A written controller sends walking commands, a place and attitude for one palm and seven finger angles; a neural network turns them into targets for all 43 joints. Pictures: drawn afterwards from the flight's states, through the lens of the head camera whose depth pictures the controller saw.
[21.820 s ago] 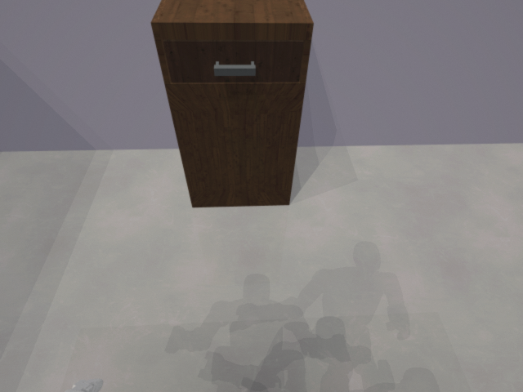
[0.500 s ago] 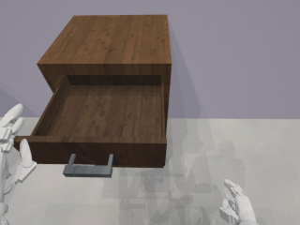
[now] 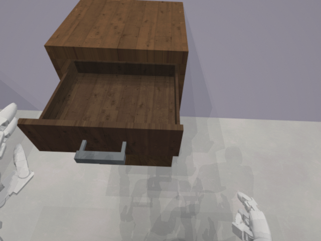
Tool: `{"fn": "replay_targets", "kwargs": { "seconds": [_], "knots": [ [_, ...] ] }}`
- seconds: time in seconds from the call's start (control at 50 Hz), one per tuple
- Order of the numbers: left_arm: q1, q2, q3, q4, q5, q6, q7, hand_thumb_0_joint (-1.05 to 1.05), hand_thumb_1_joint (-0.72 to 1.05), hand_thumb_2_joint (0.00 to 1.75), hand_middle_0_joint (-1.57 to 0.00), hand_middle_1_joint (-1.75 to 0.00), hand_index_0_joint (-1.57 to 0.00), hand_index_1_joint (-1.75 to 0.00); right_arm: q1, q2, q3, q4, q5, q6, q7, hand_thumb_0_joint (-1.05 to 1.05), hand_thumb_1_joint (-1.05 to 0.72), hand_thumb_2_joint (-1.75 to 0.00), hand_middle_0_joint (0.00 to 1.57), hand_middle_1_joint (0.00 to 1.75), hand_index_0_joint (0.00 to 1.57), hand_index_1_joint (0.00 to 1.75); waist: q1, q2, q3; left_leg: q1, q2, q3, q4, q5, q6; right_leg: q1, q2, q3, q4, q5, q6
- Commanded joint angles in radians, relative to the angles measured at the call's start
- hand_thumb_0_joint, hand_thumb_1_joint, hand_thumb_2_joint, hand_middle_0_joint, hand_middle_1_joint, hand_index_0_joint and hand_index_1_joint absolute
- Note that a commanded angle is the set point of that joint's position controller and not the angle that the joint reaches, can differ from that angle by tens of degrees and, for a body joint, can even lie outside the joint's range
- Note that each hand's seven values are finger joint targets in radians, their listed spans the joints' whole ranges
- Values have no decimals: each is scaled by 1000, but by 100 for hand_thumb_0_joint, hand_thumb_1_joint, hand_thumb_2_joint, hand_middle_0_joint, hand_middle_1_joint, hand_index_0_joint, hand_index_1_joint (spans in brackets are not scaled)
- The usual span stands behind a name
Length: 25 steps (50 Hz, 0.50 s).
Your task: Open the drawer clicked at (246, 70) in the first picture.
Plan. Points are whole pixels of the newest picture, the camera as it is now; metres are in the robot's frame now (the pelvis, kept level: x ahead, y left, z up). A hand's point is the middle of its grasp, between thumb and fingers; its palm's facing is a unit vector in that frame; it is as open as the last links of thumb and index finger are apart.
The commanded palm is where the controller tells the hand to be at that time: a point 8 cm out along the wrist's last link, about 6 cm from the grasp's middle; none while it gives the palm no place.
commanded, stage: step back with the hand held close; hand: left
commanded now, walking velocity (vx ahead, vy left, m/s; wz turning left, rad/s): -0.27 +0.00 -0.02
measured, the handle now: (102, 150) +0.34 +0.20 -0.01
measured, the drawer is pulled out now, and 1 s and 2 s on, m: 0.30 0.30 0.30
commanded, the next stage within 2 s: stop stepping back and stand still in 0.70 s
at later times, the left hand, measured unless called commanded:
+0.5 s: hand (6, 204) +0.14 +0.25 +0.17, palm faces +0.39 -0.81 -0.44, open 7.4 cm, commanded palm +0.07 +0.29 +0.19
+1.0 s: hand out of the picture +0.03 +0.19 +0.17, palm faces +0.30 -0.82 -0.48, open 7.4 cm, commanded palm -0.02 +0.23 +0.19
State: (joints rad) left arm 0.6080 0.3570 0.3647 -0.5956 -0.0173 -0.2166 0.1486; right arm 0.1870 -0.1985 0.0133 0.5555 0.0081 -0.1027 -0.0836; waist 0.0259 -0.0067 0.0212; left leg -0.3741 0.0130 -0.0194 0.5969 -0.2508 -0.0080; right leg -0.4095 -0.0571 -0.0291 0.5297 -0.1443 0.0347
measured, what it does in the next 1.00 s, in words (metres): walks backwards: right foot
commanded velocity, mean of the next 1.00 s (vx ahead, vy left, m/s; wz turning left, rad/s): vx -0.24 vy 0.03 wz -0.02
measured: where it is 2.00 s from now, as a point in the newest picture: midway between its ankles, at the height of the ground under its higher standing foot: outside the picture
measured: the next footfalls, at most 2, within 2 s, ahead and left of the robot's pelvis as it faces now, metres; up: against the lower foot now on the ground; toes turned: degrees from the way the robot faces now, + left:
right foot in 0.78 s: -0.17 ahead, -0.14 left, +0.00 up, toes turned +1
left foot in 1.06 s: -0.16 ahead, +0.08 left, +0.00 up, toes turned +5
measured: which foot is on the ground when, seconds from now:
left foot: down 0.00-0.78, up 0.80-1.00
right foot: down 0.00-0.46, up 0.48-0.76, down 0.78-1.00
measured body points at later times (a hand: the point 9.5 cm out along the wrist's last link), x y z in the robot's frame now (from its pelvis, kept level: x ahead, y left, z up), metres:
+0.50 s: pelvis -0.05 +0.01 -0.01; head -0.02 +0.03 +0.44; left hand +0.11 +0.29 +0.19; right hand +0.14 -0.23 -0.07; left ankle +0.01 +0.11 -0.73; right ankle +0.04 -0.13 -0.72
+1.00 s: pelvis -0.16 -0.04 +0.02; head -0.15 -0.03 +0.47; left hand +0.01 +0.23 +0.20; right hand -0.01 -0.30 -0.06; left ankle -0.17 +0.06 -0.70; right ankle -0.20 -0.12 -0.73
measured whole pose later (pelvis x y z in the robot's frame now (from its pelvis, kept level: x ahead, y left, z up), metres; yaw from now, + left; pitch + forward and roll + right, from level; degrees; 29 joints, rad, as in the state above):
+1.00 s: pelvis -0.16 -0.04 +0.02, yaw -2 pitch +4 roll +2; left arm 0.70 0.41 0.37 -0.61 -0.03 -0.17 0.15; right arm 0.23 -0.23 0.02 0.60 0.01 -0.07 -0.07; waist -0.01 -0.08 -0.07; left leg -0.39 -0.04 0.08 0.70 -0.36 -0.01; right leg -0.24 0.02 0.00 0.45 -0.28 -0.06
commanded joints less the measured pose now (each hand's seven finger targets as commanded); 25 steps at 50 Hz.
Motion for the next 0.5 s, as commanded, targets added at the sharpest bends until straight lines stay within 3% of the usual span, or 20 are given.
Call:
{"fn": "replay_targets", "kwargs": {
  "seconds": [0.0, 0.06, 0.1, 0.12, 0.16, 0.18, 0.22, 0.26, 0.28, 0.32, 0.34, 0.36, 0.38, 0.4, 0.42, 0.44, 0.46, 0.48],
  "knots": [
    [-36, 168, 112, -204, -7, -60, 38, 0, 90, 90, -20, -30, -20, -30, -78, -139, -58, -135, -7, -61, -17, 0, -90, -90, 20, 30, 20, 30, -25, -18, -99, -50, -8, 3, -88, -214, 21, 55, -61, 104, -204, -289, -55],
    [-28, 186, 131, -208, -6, -60, 46, 0, 90, 90, -20, -30, -20, -30, -89, -145, -61, -129, -8, -58, -23, 0, -90, -90, 20, 30, 20, 30, -25, 13, -104, -60, 20, -30, -155, -213, 28, 67, -30, 68, -169, -288, -43],
    [-14, 161, 119, -204, -3, -63, 46, 0, 90, 90, -20, -30, -20, -30, -97, -150, -62, -144, -6, -59, -22, 0, -90, -90, 20, 30, 20, 30, -24, 101, -89, -214, 76, -84, -273, -279, 55, 196, 24, 31, -44, -247, -20],
    [-6, 161, 128, -201, 2, -65, 47, 0, 90, 90, -20, -30, -20, -30, -99, -150, -63, -147, -4, -60, -21, 0, -90, -90, 20, 30, 20, 30, -20, 123, -96, -284, 99, -107, -305, -268, 69, 272, 51, 14, 33, -159, -12],
    [17, 172, 139, -211, 5, -67, 42, 0, 90, 90, -20, -30, -20, -30, -113, -149, -65, -152, 2, -70, -17, 0, -90, -90, 20, 30, 20, 30, -12, 174, -141, -297, 123, -118, -291, -111, 82, 341, 75, 1, 135, 40, -7],
    [20, 171, 144, -226, 6, -74, 37, 0, 90, 90, -20, -30, -20, -30, -111, -145, -65, -151, -3, -79, -15, 0, -90, -90, 20, 30, 20, 30, -7, 172, -163, -303, 128, -122, -274, -30, 87, 373, 77, 4, 163, 105, -5],
    [14, 175, 159, -223, 14, -91, 25, 0, 90, 90, -20, -30, -20, -30, -117, -148, -71, -152, -12, -92, -7, 0, -90, -90, 20, 30, 20, 30, -2, 175, -127, -432, 143, -125, -267, -196, 111, 431, 73, 48, 205, 51, -10],
    [17, 177, 159, -228, 4, -92, 22, 0, 90, 90, -20, -30, -20, -30, -89, -140, -72, -132, -11, -94, -3, 0, -90, -90, 20, 30, 20, 30, -15, 42, -144, -300, 64, -55, -135, -80, 67, 314, 18, 115, 73, 198, -40],
    [-3, 181, 146, -237, -2, -93, 19, 0, 90, 90, -20, -30, -20, -30, -89, -135, -73, -130, -9, -98, 2, 0, -90, -90, 20, 30, 20, 30, -18, -28, -161, -223, 14, -12, -47, -98, 42, 233, -45, 194, -30, 158, -61],
    [-14, 192, 140, -218, -14, -83, 25, 0, 90, 90, -20, -30, -20, -30, -74, -119, -77, -101, -6, -83, 11, 0, -90, -90, 20, 30, 20, 30, -19, -183, -176, -40, -66, 38, 170, -164, -2, 23, -191, 321, -246, -74, -145],
    [-33, 196, 138, -225, -12, -76, 30, 0, 90, 90, -20, -30, -20, -30, -83, -116, -76, -93, -7, -69, 9, 0, -90, -90, 20, 30, 20, 30, -17, -208, -181, 22, -69, 39, 270, -187, -4, -54, -227, 322, -289, -147, -169],
    [-45, 222, 166, -221, -7, -70, 36, 0, 90, 90, -20, -30, -20, -30, -95, -115, -71, -86, -16, -57, 8, 0, -90, -90, 20, 30, 20, 30, -20, -202, -181, 46, -64, 37, 266, -182, -2, -75, -222, 312, -284, -103, -177],
    [-41, 195, 145, -213, -9, -61, 35, 0, 90, 90, -20, -30, -20, -30, -93, -98, -59, -89, -16, -46, 6, 0, -90, -90, 20, 30, 20, 30, -28, -205, -159, 56, -39, 20, 149, -179, 3, -59, -194, 241, -240, -62, -154],
    [-36, 180, 135, -215, -12, -56, 32, 0, 90, 90, -20, -30, -20, -30, -87, -108, -55, -89, -14, -40, 3, 0, -90, -90, 20, 30, 20, 30, -43, -136, -139, 77, -24, 6, -56, -101, 14, -60, -121, 173, -165, -76, -102],
    [-29, 171, 128, -243, -12, -61, 28, 0, 90, 90, -20, -30, -20, -30, -98, -148, -65, -102, -16, -38, -6, 0, -90, -90, 20, 30, 20, 30, -42, 82, -107, 20, 76, -138, -228, -1, 59, -56, 12, 85, 13, -121, -41],
    [-13, 178, 142, -264, -2, -75, 30, 0, 90, 90, -20, -30, -20, -30, -124, -161, -72, -123, -19, -48, -11, 0, -90, -90, 20, 30, 20, 30, -21, 288, -150, -152, 263, -293, -339, 65, 120, 110, 107, -5, 283, -160, -1],
    [12, 190, 156, -247, -2, -87, 27, 0, 90, 90, -20, -30, -20, -30, -115, -141, -82, -114, -23, -65, -6, 0, -90, -90, 20, 30, 20, 30, -32, 364, -200, -261, 342, -376, -462, -137, 168, 191, 155, 36, 565, -359, -6],
    [20, 167, 148, -272, -8, -82, 36, 0, 90, 90, -20, -30, -20, -30, -80, -117, -84, -110, -48, -82, -10, 0, -90, -90, 20, 30, 20, 30, -35, 255, -177, -184, 342, -389, -410, -17, 187, 71, 163, 80, 658, -410, -24]
  ]
}}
